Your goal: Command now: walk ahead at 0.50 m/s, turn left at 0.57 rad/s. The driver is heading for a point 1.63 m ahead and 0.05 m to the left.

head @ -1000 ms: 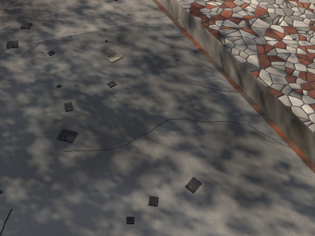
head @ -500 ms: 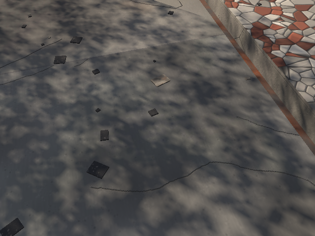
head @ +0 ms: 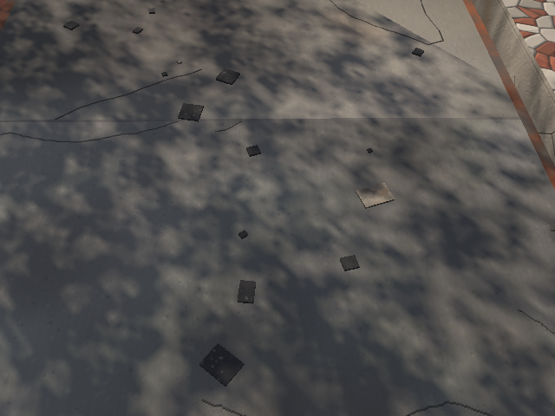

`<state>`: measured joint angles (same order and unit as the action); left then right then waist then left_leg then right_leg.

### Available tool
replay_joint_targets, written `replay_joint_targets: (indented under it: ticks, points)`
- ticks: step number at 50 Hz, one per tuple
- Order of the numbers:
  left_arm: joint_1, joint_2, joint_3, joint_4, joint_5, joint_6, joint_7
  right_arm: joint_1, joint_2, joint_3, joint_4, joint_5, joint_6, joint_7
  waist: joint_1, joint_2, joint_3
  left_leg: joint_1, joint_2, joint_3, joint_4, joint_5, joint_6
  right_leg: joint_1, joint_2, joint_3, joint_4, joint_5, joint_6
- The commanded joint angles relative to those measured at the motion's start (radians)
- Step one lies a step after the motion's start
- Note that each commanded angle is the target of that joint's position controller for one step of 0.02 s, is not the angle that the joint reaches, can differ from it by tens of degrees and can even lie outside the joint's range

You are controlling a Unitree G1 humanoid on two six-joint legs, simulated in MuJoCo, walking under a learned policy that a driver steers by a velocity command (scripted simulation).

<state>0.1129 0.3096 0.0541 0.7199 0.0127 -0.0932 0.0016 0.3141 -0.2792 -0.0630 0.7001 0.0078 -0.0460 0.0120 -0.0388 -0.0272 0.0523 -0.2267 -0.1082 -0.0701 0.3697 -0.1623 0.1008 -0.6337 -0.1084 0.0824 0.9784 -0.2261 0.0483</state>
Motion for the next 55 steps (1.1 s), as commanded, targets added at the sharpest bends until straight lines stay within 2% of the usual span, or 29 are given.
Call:
replay_joint_targets:
  ticks: [1, 4, 7, 9, 11, 12, 13, 14, 15, 17, 18, 20, 23, 26, 30, 33, 35, 36, 37, 38, 39, 40, 41, 42, 44, 46, 49, 52, 55]
  points:
    - [-0.037, 0.045, 0.008, -0.062, 0.003, -0.001, 0.002, -0.031, -0.174, -0.048, -0.071, 0.007, -0.016, -0.022, 0.016, 0.086, -0.058, -0.035, 0.200, -0.176, -0.141, 0.197, 0.154, 0.051, 0.037, -0.031, -0.198, 0.187, 0.031]
    - [-0.137, 0.040, 0.002, -0.086, -0.011, -0.010, -0.010, 0.015, -0.184, -0.052, -0.053, 0.012, -0.007, -0.028, -0.027, 0.109, -0.047, -0.046, 0.191, -0.194, -0.126, 0.086, 0.121, 0.125, 0.086, -0.034, -0.375, 0.313, 0.031]
    - [-0.167, 0.075, 0.013, -0.100, -0.021, -0.023, -0.023, 0.049, -0.174, -0.052, -0.035, 0.019, 0.000, -0.031, -0.031, 0.120, -0.046, 0.028, 0.227, -0.280, -0.058, 0.025, 0.109, 0.147, 0.097, 0.003, -0.459, 0.287, 0.010]
    - [-0.140, 0.100, 0.025, -0.096, -0.023, -0.032, -0.028, 0.043, -0.171, -0.053, -0.034, 0.017, 0.005, -0.035, -0.008, 0.146, -0.049, 0.073, 0.249, -0.339, 0.002, 0.030, 0.095, 0.183, 0.099, 0.012, -0.482, 0.202, -0.017]
    - [-0.005, 0.120, 0.041, -0.056, -0.016, -0.041, -0.025, 0.030, -0.135, -0.042, -0.035, 0.009, 0.010, -0.034, 0.058, 0.159, -0.096, 0.081, 0.218, -0.322, 0.110, 0.114, 0.062, 0.348, 0.102, -0.028, -0.533, 0.179, -0.064]
    - [0.111, 0.155, 0.053, -0.039, 0.002, -0.047, -0.020, 0.040, -0.080, -0.021, -0.041, 0.001, 0.007, -0.029, 0.109, 0.108, -0.204, 0.022, 0.166, -0.261, 0.311, 0.097, 0.028, 0.555, 0.003, 0.054, -0.516, 0.153, -0.119]
    - [0.236, 0.242, 0.075, -0.018, 0.018, -0.042, -0.017, 0.173, -0.020, -0.001, -0.049, 0.011, -0.001, -0.028, 0.088, -0.131, -0.356, -0.266, 0.031, -0.135, 0.650, -0.171, -0.052, 0.913, -0.212, 0.419, -0.539, 0.030, -0.269]
    - [0.299, 0.222, 0.078, 0.028, -0.012, -0.030, -0.030, 0.212, -0.059, -0.001, -0.045, 0.032, -0.008, -0.031, 0.095, -0.298, -0.364, -0.494, 0.022, -0.108, 0.854, -0.430, -0.079, 0.985, -0.304, 0.754, -0.677, -0.278, -0.345]
    - [0.247, 0.139, 0.055, 0.010, -0.026, -0.028, -0.030, 0.112, -0.148, -0.021, -0.042, 0.036, -0.009, -0.032, 0.121, -0.153, -0.215, -0.567, 0.072, -0.137, 0.926, -0.355, -0.078, 0.874, -0.266, 0.672, -0.713, -0.392, -0.304]
    - [0.150, 0.085, 0.032, 0.002, -0.009, -0.014, -0.026, -0.048, -0.148, -0.023, -0.079, 0.006, -0.010, -0.031, 0.106, -0.041, -0.059, -0.543, 0.133, -0.078, 0.873, -0.225, -0.076, 0.642, -0.180, 0.414, -0.731, -0.180, -0.259]
    - [0.128, 0.065, 0.024, 0.006, -0.002, -0.014, -0.024, -0.061, -0.132, -0.024, -0.084, 0.000, -0.013, -0.026, 0.080, -0.053, -0.038, -0.504, 0.165, -0.073, 0.813, -0.182, -0.074, 0.576, -0.146, 0.340, -0.749, -0.084, -0.252]
    - [0.125, 0.052, 0.018, 0.019, -0.005, -0.017, -0.021, -0.037, -0.092, -0.017, -0.076, 0.005, -0.014, -0.017, 0.053, -0.086, -0.047, -0.438, 0.189, -0.038, 0.735, -0.152, -0.078, 0.525, -0.106, 0.249, -0.780, 0.039, -0.250]
    - [0.155, 0.100, 0.029, 0.045, -0.020, -0.019, -0.017, -0.101, -0.055, 0.000, -0.101, -0.004, -0.017, -0.013, 0.063, -0.065, -0.035, -0.454, 0.207, 0.001, 0.579, -0.083, -0.098, 0.514, -0.112, 0.167, -0.821, 0.180, -0.279]
    - [0.180, 0.129, 0.034, 0.066, -0.027, -0.010, -0.013, -0.193, -0.034, 0.014, -0.119, -0.002, -0.027, -0.003, 0.093, -0.052, -0.027, -0.409, 0.200, 0.029, 0.382, 0.077, -0.106, 0.509, -0.088, 0.078, -0.834, 0.237, -0.260]
    - [0.254, 0.145, 0.032, 0.106, -0.038, 0.005, -0.012, -0.304, -0.040, 0.015, -0.146, 0.011, -0.035, 0.012, 0.131, -0.049, -0.008, -0.338, 0.166, 0.057, 0.228, 0.185, -0.104, 0.536, -0.097, 0.038, -0.817, 0.254, -0.238]
    - [0.279, 0.159, 0.035, 0.131, -0.042, 0.022, -0.009, -0.343, -0.060, 0.008, -0.167, 0.014, -0.039, 0.024, 0.120, -0.057, 0.006, -0.324, 0.152, 0.057, 0.164, 0.120, -0.070, 0.617, -0.139, 0.049, -0.774, 0.306, -0.218]
    - [0.260, 0.178, 0.039, 0.135, -0.044, 0.032, -0.004, -0.258, -0.094, -0.009, -0.147, 0.008, -0.041, 0.024, 0.052, -0.060, -0.043, -0.174, 0.118, 0.088, 0.111, 0.088, -0.035, 0.634, -0.129, 0.017, -0.661, 0.517, -0.191]
    - [0.259, 0.165, 0.033, 0.134, -0.042, 0.035, -0.002, -0.129, -0.133, -0.032, -0.106, 0.002, -0.039, 0.017, -0.011, -0.043, -0.125, 0.019, 0.098, 0.106, 0.092, 0.097, -0.006, 0.597, -0.085, -0.024, -0.507, 0.633, -0.168]
    - [0.246, 0.125, 0.015, 0.111, -0.022, 0.032, 0.001, 0.048, -0.192, -0.053, -0.071, -0.007, -0.034, 0.006, -0.089, 0.013, -0.258, 0.303, 0.223, -0.022, 0.133, 0.114, 0.049, 0.431, -0.040, -0.062, -0.251, 0.483, -0.131]
    - [0.341, 0.014, -0.021, 0.081, -0.012, 0.013, -0.002, 0.125, -0.290, -0.072, -0.056, -0.018, -0.026, 0.001, -0.054, 0.272, -0.386, 0.625, 0.472, -0.474, 0.062, -0.050, 0.199, 0.043, 0.125, -0.109, 0.130, -0.059, -0.059]
    - [0.316, 0.080, -0.008, 0.096, -0.026, -0.007, -0.008, 0.141, -0.207, -0.051, -0.051, -0.003, -0.023, 0.004, -0.077, 0.264, -0.419, 0.624, 0.497, -0.655, -0.041, -0.159, 0.224, -0.081, 0.121, 0.016, 0.273, -0.337, -0.062]
    - [0.240, 0.138, 0.011, 0.069, -0.050, -0.017, -0.015, 0.072, -0.169, -0.034, -0.051, 0.000, -0.025, 0.006, -0.064, 0.206, -0.262, 0.507, 0.464, -0.517, -0.058, -0.153, 0.186, -0.156, 0.067, 0.014, 0.307, -0.277, -0.072]
    - [0.181, 0.130, 0.008, 0.059, -0.050, -0.020, -0.014, 0.014, -0.145, -0.025, -0.057, -0.003, -0.026, 0.007, -0.041, 0.142, -0.178, 0.377, 0.415, -0.391, -0.075, -0.075, 0.161, -0.138, 0.024, -0.011, 0.271, -0.192, -0.075]
    - [0.154, 0.118, 0.010, 0.055, -0.034, -0.018, -0.013, -0.036, -0.124, -0.019, -0.056, -0.010, -0.029, 0.011, -0.012, 0.103, -0.115, 0.260, 0.378, -0.315, -0.108, 0.012, 0.149, -0.108, 0.000, -0.021, 0.210, -0.134, -0.068]
    - [0.190, 0.087, 0.010, 0.071, -0.029, 0.005, -0.014, -0.086, -0.096, -0.013, -0.053, -0.017, -0.041, 0.015, 0.044, 0.123, -0.092, 0.132, 0.340, -0.218, -0.170, 0.110, 0.139, -0.004, -0.030, -0.013, 0.147, -0.066, -0.055]
    - [0.195, 0.053, 0.003, 0.077, -0.031, 0.029, -0.012, -0.089, -0.105, -0.018, -0.032, -0.012, -0.058, 0.013, 0.061, 0.114, -0.073, 0.077, 0.339, -0.138, -0.215, 0.165, 0.147, 0.007, -0.034, -0.014, 0.107, -0.019, -0.038]
    - [0.109, 0.045, 0.003, 0.052, -0.030, 0.038, -0.011, -0.061, -0.125, -0.027, 0.006, -0.023, -0.067, 0.002, 0.042, 0.083, -0.030, 0.076, 0.334, -0.036, -0.251, 0.191, 0.131, -0.051, -0.025, 0.018, -0.028, 0.137, -0.026]
    - [0.029, 0.034, -0.001, 0.031, -0.030, 0.031, -0.024, -0.052, -0.140, -0.028, 0.028, -0.020, -0.067, -0.007, 0.014, 0.076, -0.007, 0.082, 0.310, 0.070, -0.266, 0.208, 0.092, -0.018, 0.003, -0.005, -0.206, 0.305, -0.036]
    - [-0.066, 0.019, -0.010, -0.008, -0.030, 0.027, -0.039, -0.004, -0.158, -0.033, 0.063, -0.012, -0.060, -0.014, -0.025, 0.061, 0.021, 0.147, 0.333, 0.120, -0.269, 0.207, 0.077, -0.018, 0.017, -0.037, -0.313, 0.357, -0.053]
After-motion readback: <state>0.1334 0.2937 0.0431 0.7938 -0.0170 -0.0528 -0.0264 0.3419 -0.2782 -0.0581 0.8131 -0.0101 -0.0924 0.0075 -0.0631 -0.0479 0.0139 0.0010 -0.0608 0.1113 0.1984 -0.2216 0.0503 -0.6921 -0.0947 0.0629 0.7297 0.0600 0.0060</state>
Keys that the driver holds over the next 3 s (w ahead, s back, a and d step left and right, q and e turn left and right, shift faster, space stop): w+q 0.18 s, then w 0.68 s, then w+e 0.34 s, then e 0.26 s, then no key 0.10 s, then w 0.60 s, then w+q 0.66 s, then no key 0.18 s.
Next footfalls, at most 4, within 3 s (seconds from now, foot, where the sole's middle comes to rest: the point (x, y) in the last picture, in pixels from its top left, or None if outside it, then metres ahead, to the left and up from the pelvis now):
0.24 right None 0.33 -0.14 -0.78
0.74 left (202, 378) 0.54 0.16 -0.78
1.28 right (277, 259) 0.88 -0.03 -0.78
1.76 left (203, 230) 0.98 0.18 -0.78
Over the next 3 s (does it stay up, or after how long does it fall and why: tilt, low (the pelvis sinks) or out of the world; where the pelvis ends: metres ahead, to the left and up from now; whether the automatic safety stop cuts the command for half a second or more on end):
stays up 1.47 0.02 0.00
